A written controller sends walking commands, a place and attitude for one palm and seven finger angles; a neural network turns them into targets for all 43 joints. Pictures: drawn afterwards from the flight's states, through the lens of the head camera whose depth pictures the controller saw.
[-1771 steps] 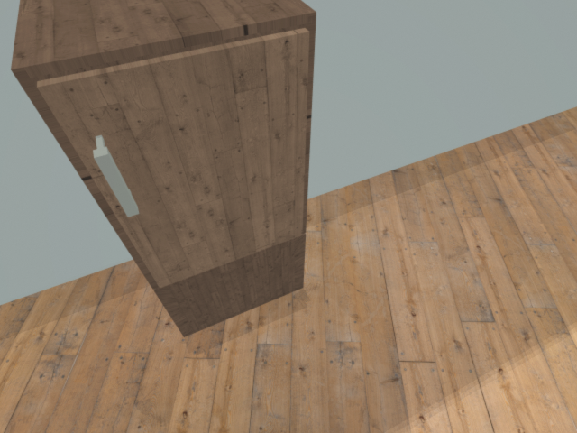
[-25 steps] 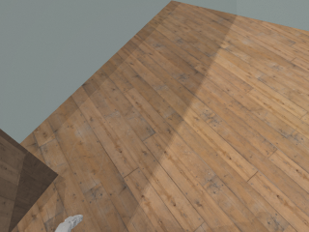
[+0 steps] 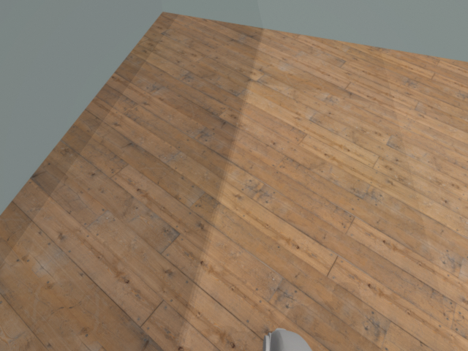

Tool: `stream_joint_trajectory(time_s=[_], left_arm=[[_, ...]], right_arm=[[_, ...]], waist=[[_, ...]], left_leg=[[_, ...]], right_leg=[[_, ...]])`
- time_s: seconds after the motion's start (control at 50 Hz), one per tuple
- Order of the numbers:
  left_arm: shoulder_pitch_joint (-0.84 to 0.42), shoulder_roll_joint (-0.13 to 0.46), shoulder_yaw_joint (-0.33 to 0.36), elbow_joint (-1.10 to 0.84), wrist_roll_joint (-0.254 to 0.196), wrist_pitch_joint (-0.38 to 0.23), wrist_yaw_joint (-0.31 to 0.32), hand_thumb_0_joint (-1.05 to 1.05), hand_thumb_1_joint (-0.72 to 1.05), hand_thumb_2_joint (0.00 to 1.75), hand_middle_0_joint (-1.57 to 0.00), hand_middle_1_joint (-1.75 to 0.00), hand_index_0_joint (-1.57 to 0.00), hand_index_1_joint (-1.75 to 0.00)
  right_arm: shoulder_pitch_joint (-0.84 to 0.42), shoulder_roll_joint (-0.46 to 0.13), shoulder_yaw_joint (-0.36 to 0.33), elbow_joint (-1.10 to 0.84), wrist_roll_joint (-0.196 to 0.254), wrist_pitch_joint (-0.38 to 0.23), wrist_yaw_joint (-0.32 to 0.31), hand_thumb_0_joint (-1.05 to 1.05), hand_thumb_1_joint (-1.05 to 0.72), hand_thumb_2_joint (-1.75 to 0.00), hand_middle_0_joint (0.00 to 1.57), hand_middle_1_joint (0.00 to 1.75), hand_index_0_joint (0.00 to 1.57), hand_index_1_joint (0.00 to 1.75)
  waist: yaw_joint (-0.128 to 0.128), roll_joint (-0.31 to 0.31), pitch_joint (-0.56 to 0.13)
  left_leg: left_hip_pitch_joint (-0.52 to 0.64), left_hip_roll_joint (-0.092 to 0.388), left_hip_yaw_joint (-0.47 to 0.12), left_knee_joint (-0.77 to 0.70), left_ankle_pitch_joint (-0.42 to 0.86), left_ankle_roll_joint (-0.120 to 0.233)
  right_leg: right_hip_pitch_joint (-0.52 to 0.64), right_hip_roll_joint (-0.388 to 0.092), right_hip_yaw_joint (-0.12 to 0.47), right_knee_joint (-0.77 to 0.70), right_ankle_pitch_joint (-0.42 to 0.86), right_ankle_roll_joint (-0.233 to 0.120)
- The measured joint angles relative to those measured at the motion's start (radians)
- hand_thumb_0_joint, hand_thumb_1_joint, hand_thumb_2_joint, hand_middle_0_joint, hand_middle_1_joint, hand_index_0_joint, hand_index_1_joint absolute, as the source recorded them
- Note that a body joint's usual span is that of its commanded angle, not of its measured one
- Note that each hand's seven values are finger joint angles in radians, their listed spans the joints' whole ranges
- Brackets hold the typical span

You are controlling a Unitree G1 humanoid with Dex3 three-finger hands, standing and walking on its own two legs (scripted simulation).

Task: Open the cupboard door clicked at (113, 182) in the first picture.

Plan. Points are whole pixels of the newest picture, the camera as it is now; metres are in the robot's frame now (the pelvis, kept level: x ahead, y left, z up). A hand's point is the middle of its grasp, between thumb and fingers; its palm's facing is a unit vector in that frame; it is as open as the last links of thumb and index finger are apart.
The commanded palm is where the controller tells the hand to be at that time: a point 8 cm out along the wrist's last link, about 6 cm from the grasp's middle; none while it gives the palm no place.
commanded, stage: walk to a spot facing it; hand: left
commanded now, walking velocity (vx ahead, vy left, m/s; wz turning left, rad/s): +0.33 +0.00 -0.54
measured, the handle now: out of the picture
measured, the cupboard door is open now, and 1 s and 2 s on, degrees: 39 39 39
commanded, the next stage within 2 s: turn to face it in 0.74 s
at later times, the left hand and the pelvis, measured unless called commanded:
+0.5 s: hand (197, 253) +0.33 +0.10 -0.17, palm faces -0.18 -0.96 -0.20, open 7.1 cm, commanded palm none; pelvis +0.22 -0.07 +0.00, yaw -11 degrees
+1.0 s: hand (242, 164) +0.62 +0.01 -0.18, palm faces -0.35 -0.91 -0.20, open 7.3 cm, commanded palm none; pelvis +0.45 -0.13 -0.02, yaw -19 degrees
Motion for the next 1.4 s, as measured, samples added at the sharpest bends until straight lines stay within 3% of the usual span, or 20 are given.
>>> stream_joint_trajectory(time_s=[0.1,0.18,0.22,0.28,0.32,0.4,0.46,0.62,0.68,0.72,0.76,0.86,0.98,1.06,1.12,1.18,1.24,1.26,1.32,1.4], left_arm=[[-0.098,-0.005,-0.010,-0.036,-0.001,0.002,-0.006,0.01,0.92,0.90,-0.20,-0.30,-0.20,-0.29],[-0.174,-0.003,-0.017,-0.059,-0.002,-0.007,-0.005,0.01,0.92,0.90,-0.20,-0.30,-0.20,-0.29],[-0.192,0.010,-0.022,-0.079,-0.002,-0.037,-0.002,0.01,0.91,0.90,-0.20,-0.30,-0.20,-0.29],[-0.188,0.003,-0.024,-0.086,-0.021,-0.070,0.023,0.00,0.92,0.90,-0.20,-0.30,-0.20,-0.29],[-0.159,-0.009,-0.031,-0.071,-0.023,-0.064,0.038,0.00,0.92,0.90,-0.20,-0.30,-0.20,-0.29],[-0.079,-0.042,-0.041,-0.015,-0.014,-0.061,0.049,0.00,0.91,0.90,-0.20,-0.30,-0.20,-0.29],[-0.029,-0.050,-0.023,0.015,-0.019,-0.072,0.056,-0.01,0.94,0.90,-0.20,-0.30,-0.21,-0.30],[0.100,-0.036,-0.025,0.084,-0.019,-0.079,0.048,0.00,0.94,0.90,-0.20,-0.30,-0.21,-0.30],[0.125,-0.028,-0.022,0.112,-0.019,-0.060,0.048,0.00,0.93,0.90,-0.20,-0.30,-0.20,-0.29],[0.117,-0.026,-0.021,0.124,-0.012,-0.048,0.044,0.01,0.92,0.90,-0.20,-0.30,-0.20,-0.29],[0.095,-0.027,-0.017,0.116,-0.007,-0.038,0.036,0.01,0.92,0.90,-0.20,-0.30,-0.20,-0.29],[0.030,-0.050,-0.017,0.059,-0.003,-0.023,0.021,0.01,0.92,0.90,-0.20,-0.30,-0.20,-0.29],[-0.060,-0.039,-0.035,0.027,-0.002,-0.055,0.029,0.01,0.91,0.90,-0.20,-0.30,-0.20,-0.29],[-0.119,-0.065,-0.051,0.029,-0.009,-0.085,0.054,0.00,0.91,0.90,-0.20,-0.30,-0.20,-0.29],[-0.127,-0.082,-0.056,0.020,-0.009,-0.071,0.072,0.00,0.91,0.90,-0.20,-0.30,-0.20,-0.29],[-0.116,-0.086,-0.052,0.021,-0.007,-0.049,0.078,0.00,0.91,0.90,-0.20,-0.30,-0.20,-0.29],[-0.100,-0.085,-0.042,0.020,-0.014,-0.034,0.077,0.00,0.91,0.90,-0.20,-0.30,-0.21,-0.30],[-0.087,-0.088,-0.040,0.013,-0.018,-0.027,0.074,0.00,0.91,0.90,-0.20,-0.30,-0.21,-0.30],[-0.069,-0.057,-0.028,0.013,-0.019,0.006,0.076,0.00,0.92,0.90,-0.20,-0.30,-0.21,-0.30],[-0.079,-0.029,-0.013,0.022,-0.018,0.016,0.077,0.00,0.92,0.90,-0.20,-0.30,-0.20,-0.29]], right_arm=[[0.092,-0.004,-0.006,0.063,-0.003,0.013,0.003,0.00,-0.90,-0.90,0.20,0.30,0.20,0.30],[0.165,-0.020,-0.010,0.109,-0.005,0.029,0.005,0.00,-0.90,-0.90,0.20,0.30,0.20,0.30],[0.203,-0.017,-0.008,0.134,0.005,0.042,0.011,0.00,-0.90,-0.90,0.20,0.30,0.20,0.30],[0.157,-0.024,-0.015,0.163,0.023,0.078,0.016,0.01,-0.90,-0.90,0.20,0.30,0.20,0.30],[0.102,-0.031,-0.026,0.155,0.019,0.084,0.015,0.01,-0.91,-0.90,0.20,0.30,0.20,0.30],[0.000,-0.025,-0.033,0.098,0.009,0.073,0.020,0.01,-0.91,-0.90,0.20,0.30,0.19,0.30],[-0.051,-0.011,-0.034,0.061,0.008,0.059,0.028,0.01,-0.91,-0.90,0.20,0.30,0.19,0.30],[-0.155,-0.002,-0.026,0.035,0.007,0.024,0.040,0.00,-0.91,-0.90,0.20,0.30,0.19,0.30],[-0.174,0.009,-0.018,0.023,-0.006,-0.002,0.030,0.00,-0.91,-0.90,0.20,0.30,0.20,0.30],[-0.155,0.018,-0.014,0.018,-0.005,-0.008,0.022,0.00,-0.91,-0.90,0.20,0.30,0.20,0.30],[-0.124,0.026,-0.011,0.031,-0.004,-0.013,0.013,0.00,-0.91,-0.90,0.20,0.30,0.20,0.30],[-0.050,-0.008,-0.032,0.075,0.003,-0.003,0.000,-0.01,-0.94,-0.90,0.20,0.30,0.20,0.30],[0.064,-0.026,-0.025,0.146,0.010,0.034,0.005,0.00,-0.93,-0.90,0.20,0.30,0.20,0.30],[0.087,-0.024,-0.027,0.207,0.027,0.086,0.005,0.00,-0.92,-0.90,0.20,0.30,0.19,0.30],[0.064,-0.002,-0.029,0.208,0.030,0.109,0.008,0.01,-0.92,-0.90,0.20,0.30,0.19,0.30],[0.040,0.023,-0.028,0.170,0.026,0.114,0.018,0.01,-0.91,-0.90,0.20,0.30,0.19,0.30],[0.021,0.034,-0.025,0.122,0.020,0.103,0.030,0.01,-0.91,-0.90,0.20,0.30,0.19,0.30],[0.023,0.027,-0.026,0.102,0.016,0.094,0.034,0.01,-0.91,-0.90,0.20,0.30,0.19,0.30],[-0.013,0.039,-0.028,0.080,0.003,0.082,0.022,0.00,-0.91,-0.90,0.20,0.30,0.19,0.30],[-0.037,0.036,-0.025,0.061,0.004,0.066,0.003,0.00,-0.91,-0.90,0.20,0.30,0.20,0.30]], waist=[[-0.037,0.023,0.021],[-0.074,0.043,0.039],[-0.078,0.029,0.040],[-0.078,0.031,0.065],[-0.086,0.041,0.064],[-0.087,0.039,0.034],[-0.066,0.035,0.009],[0.009,0.031,-0.016],[0.012,0.004,-0.012],[0.009,-0.002,-0.015],[0.011,-0.003,-0.014],[0.008,0.024,-0.008],[-0.052,0.022,0.003],[-0.069,0.053,0.015],[-0.074,0.041,0.018],[-0.079,0.011,0.004],[-0.075,-0.004,-0.001],[-0.071,0.012,-0.012],[-0.072,-0.006,-0.024],[-0.059,-0.004,-0.022]], left_leg=[[0.112,0.027,0.070,-0.054,-0.043,-0.030],[0.180,0.059,0.112,-0.013,-0.126,-0.071],[0.142,0.088,0.107,0.168,-0.181,-0.073],[-0.077,0.075,-0.054,0.682,-0.195,-0.050],[-0.202,0.068,-0.105,0.798,-0.119,-0.043],[-0.352,0.071,-0.123,0.656,-0.015,-0.050],[-0.393,0.062,-0.128,0.500,0.047,-0.053],[-0.255,-0.011,-0.095,0.106,0.131,-0.020],[-0.231,-0.020,-0.051,0.170,0.103,0.032],[-0.189,-0.023,-0.029,0.155,0.053,0.036],[-0.133,-0.024,-0.013,0.097,0.054,0.023],[-0.005,-0.004,0.034,-0.020,0.044,0.011],[0.058,0.016,0.027,0.073,-0.085,-0.037],[-0.102,0.011,-0.097,0.458,-0.257,-0.030],[-0.217,-0.004,-0.111,0.598,-0.239,-0.033],[-0.265,-0.004,-0.077,0.510,-0.166,-0.037],[-0.237,-0.013,-0.050,0.292,-0.025,-0.033],[-0.229,-0.010,-0.066,0.228,0.028,-0.003],[-0.261,-0.027,-0.078,0.284,-0.028,0.044],[-0.223,-0.050,-0.108,0.200,0.001,0.025]], right_leg=[[-0.029,-0.025,-0.042,-0.247,0.076,-0.010],[0.033,0.002,-0.079,-0.405,0.059,-0.049],[0.113,0.016,-0.085,-0.491,0.079,-0.085],[0.132,0.033,-0.080,-0.417,0.055,-0.087],[0.185,0.055,-0.075,-0.466,0.036,-0.081],[0.290,0.085,-0.046,-0.619,0.069,-0.080],[0.359,0.100,-0.027,-0.697,0.069,-0.079],[0.492,0.104,0.023,-0.668,-0.075,-0.043],[0.349,0.081,0.039,-0.270,-0.171,-0.048],[0.230,0.058,0.028,-0.032,-0.131,-0.043],[0.137,0.027,0.015,0.056,-0.071,-0.028],[0.034,-0.031,-0.023,-0.165,0.022,-0.004],[0.153,-0.032,-0.057,-0.532,0.198,-0.018],[0.199,-0.040,-0.116,-0.472,0.034,-0.020],[0.255,-0.055,-0.157,-0.517,0.035,-0.008],[0.292,-0.076,-0.192,-0.551,0.025,0.001],[0.302,-0.098,-0.223,-0.509,-0.019,0.022],[0.288,-0.096,-0.234,-0.468,-0.052,0.031],[0.181,-0.069,-0.116,-0.211,-0.227,0.053],[0.086,-0.023,-0.018,-0.012,-0.179,0.072]])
